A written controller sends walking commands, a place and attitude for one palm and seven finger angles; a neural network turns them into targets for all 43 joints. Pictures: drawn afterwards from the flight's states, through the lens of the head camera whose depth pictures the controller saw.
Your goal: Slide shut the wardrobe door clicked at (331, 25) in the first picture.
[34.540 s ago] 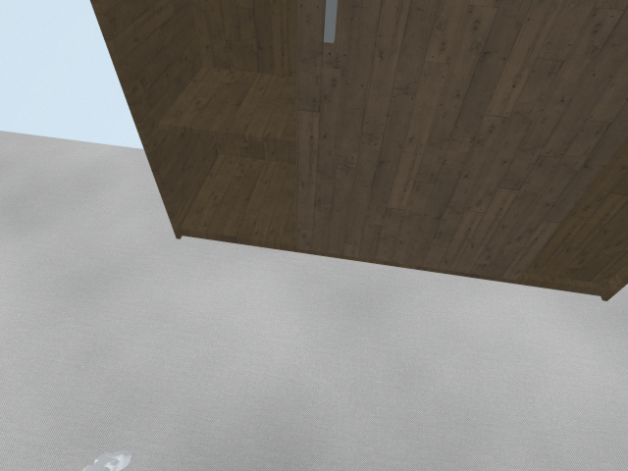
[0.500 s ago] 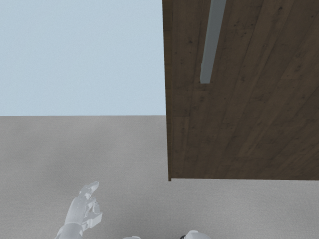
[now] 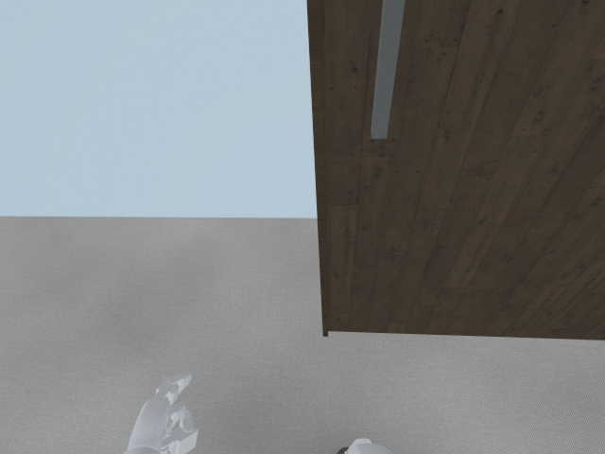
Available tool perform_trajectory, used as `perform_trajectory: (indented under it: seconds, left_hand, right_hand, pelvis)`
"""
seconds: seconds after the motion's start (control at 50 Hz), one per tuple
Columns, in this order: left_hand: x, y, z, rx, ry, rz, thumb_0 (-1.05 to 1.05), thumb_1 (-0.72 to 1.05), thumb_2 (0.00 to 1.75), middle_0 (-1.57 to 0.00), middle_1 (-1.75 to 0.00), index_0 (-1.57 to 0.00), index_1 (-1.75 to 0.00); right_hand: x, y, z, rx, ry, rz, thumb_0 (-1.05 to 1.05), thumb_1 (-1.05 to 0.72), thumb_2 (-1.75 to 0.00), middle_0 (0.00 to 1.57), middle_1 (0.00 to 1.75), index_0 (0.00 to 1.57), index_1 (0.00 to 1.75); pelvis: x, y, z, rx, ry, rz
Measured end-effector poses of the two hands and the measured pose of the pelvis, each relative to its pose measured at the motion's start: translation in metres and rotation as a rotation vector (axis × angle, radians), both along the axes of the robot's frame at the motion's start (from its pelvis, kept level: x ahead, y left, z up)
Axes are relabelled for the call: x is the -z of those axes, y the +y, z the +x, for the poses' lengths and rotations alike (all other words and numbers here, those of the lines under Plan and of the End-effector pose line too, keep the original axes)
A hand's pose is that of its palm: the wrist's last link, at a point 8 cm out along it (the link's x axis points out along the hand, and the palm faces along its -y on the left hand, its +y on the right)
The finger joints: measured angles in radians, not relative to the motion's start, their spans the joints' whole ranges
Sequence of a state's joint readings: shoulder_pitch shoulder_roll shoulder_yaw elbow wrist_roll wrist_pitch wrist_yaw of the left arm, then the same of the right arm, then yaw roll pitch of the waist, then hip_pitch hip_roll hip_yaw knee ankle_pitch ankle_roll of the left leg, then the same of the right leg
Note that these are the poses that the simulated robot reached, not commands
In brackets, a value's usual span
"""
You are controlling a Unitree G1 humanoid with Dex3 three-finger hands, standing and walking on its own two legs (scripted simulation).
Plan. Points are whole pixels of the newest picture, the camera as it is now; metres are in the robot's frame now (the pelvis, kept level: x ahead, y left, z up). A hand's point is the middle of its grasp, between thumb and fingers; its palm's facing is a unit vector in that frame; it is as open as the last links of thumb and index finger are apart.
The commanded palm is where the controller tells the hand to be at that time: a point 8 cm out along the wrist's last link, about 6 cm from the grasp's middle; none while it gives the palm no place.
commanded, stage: stop stepping back and stand still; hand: right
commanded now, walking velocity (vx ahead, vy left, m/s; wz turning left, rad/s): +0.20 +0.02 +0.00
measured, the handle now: (385, 51) +0.57 -0.13 +0.25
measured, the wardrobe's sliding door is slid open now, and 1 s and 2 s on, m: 0.00 0.00 0.00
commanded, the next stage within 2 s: let the arm hang, fingers relaxed in 1.20 s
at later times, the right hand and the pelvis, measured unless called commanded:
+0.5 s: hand out of the picture +0.15 -0.31 +0.16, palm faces +0.50 +0.82 -0.28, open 7.4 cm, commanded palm +0.07 -0.33 +0.19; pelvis -0.07 -0.03 +0.00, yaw +0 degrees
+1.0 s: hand out of the picture +0.14 -0.32 +0.17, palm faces +0.46 +0.79 -0.40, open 7.4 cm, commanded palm +0.08 -0.35 +0.19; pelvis -0.05 -0.05 +0.01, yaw -1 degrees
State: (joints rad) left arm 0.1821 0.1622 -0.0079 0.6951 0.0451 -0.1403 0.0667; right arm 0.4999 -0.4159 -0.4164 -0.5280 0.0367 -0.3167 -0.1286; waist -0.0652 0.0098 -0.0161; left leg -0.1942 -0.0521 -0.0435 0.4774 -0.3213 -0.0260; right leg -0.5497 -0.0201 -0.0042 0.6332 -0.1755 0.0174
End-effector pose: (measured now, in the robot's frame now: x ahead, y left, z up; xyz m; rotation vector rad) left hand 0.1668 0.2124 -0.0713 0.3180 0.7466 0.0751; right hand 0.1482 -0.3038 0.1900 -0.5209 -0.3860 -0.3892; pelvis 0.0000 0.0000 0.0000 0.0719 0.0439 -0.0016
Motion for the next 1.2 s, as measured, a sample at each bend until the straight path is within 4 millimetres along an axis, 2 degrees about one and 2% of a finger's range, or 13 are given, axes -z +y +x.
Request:
perform_trajectory:
  seconds: [0.12,0.22,0.32,0.4,0.48,0.58,0.66,0.72,0.8,0.86,0.98,1.1,1.2]
  left_hand:
    - [-0.019,0.0,-0.024,-0.074,-0.067,0.005,0.01,0.9,0.9,-0.2,-0.3,-0.21,-0.3]
    - [-0.039,0.005,-0.049,-0.081,-0.119,0.002,0.01,0.9,0.9,-0.2,-0.3,-0.21,-0.3]
    - [-0.031,0.017,-0.073,-0.088,-0.052,0.055,0.01,0.9,0.9,-0.2,-0.3,-0.21,-0.3]
    - [-0.02,0.02,-0.09,-0.119,-0.035,0.101,0.01,0.9,0.9,-0.2,-0.3,-0.21,-0.3]
    - [-0.016,0.006,-0.102,-0.146,-0.036,0.07,0.01,0.9,0.9,-0.2,-0.3,-0.2,-0.3]
    - [-0.019,-0.025,-0.112,-0.106,-0.046,-0.036,0.01,0.9,0.9,-0.2,-0.3,-0.2,-0.3]
    - [-0.005,-0.032,-0.108,-0.075,-0.013,-0.061,0.01,0.9,0.9,-0.2,-0.3,-0.21,-0.3]
    - [0.003,-0.032,-0.105,-0.065,0.024,-0.044,0.01,0.9,0.9,-0.21,-0.3,-0.21,-0.3]
    - [0.007,-0.03,-0.096,-0.08,0.012,-0.005,0.01,0.9,0.9,-0.21,-0.3,-0.21,-0.3]
    - [0.001,-0.035,-0.087,-0.082,-0.01,-0.007,0.01,0.9,0.9,-0.2,-0.3,-0.21,-0.3]
    - [-0.012,-0.047,-0.064,-0.032,-0.056,-0.041,0.01,0.9,0.9,-0.2,-0.3,-0.2,-0.3]
    - [-0.019,-0.047,-0.045,-0.037,-0.089,-0.047,0.01,0.9,0.9,-0.2,-0.3,-0.21,-0.3]
    - [-0.024,-0.045,-0.037,-0.046,-0.102,-0.037,0.01,0.9,0.9,-0.2,-0.3,-0.21,-0.3]
  right_hand:
    - [0.009,-0.007,0.008,-0.06,0.043,0.036,0.01,-0.89,-0.9,0.21,0.31,0.21,0.3]
    - [0.001,-0.004,-0.02,-0.063,0.119,0.008,0.01,-0.89,-0.9,0.21,0.31,0.21,0.3]
    - [-0.001,-0.013,-0.055,-0.026,0.107,0.007,0.01,-0.89,-0.9,0.22,0.31,0.22,0.3]
    - [0.012,-0.037,-0.058,0.056,0.02,0.097,0.01,-0.89,-0.9,0.22,0.31,0.21,0.3]
    - [0.022,-0.046,-0.048,0.079,0.011,0.168,0.01,-0.89,-0.9,0.21,0.31,0.21,0.3]
    - [0.0,-0.028,-0.054,-0.008,0.041,0.073,0.01,-0.89,-0.9,0.21,0.3,0.21,0.3]
    - [-0.007,-0.024,-0.065,-0.03,0.055,-0.021,0.01,-0.89,-0.9,0.21,0.31,0.21,0.3]
    - [-0.005,-0.037,-0.067,0.013,0.027,0.004,0.01,-0.89,-0.9,0.21,0.31,0.21,0.3]
    - [0.009,-0.057,-0.064,0.077,0.018,0.07,0.01,-0.89,-0.9,0.21,0.31,0.21,0.3]
    - [0.015,-0.062,-0.058,0.095,0.051,0.088,0.01,-0.89,-0.9,0.21,0.31,0.21,0.3]
    - [0.005,-0.054,-0.051,0.06,0.064,0.047,0.01,-0.89,-0.9,0.21,0.31,0.21,0.3]
    - [0.006,-0.054,-0.046,0.045,0.107,0.046,0.01,-0.89,-0.9,0.21,0.31,0.21,0.3]
    - [0.01,-0.059,-0.042,0.064,0.138,0.062,0.01,-0.89,-0.9,0.21,0.31,0.21,0.3]
  pelvis:
    - [-0.004,-0.007,-0.022,-0.004,-0.02,-0.029]
    - [-0.013,-0.007,-0.039,0.0,-0.023,-0.023]
    - [-0.01,-0.015,-0.054,-0.035,-0.034,-0.037]
    - [0.0,-0.029,-0.056,-0.022,-0.046,-0.018]
    - [0.0,-0.034,-0.066,0.002,-0.08,-0.049]
    - [-0.011,-0.031,-0.067,0.002,-0.078,-0.04]
    - [-0.004,-0.032,-0.069,-0.004,-0.064,-0.043]
    - [-0.002,-0.037,-0.067,0.005,-0.067,-0.042]
    - [0.005,-0.049,-0.062,0.024,-0.074,-0.037]
    - [0.001,-0.052,-0.059,0.018,-0.083,-0.065]
    - [-0.007,-0.05,-0.052,0.025,-0.065,-0.058]
    - [-0.01,-0.053,-0.047,0.015,-0.052,-0.051]
    - [-0.011,-0.056,-0.045,0.016,-0.052,-0.056]
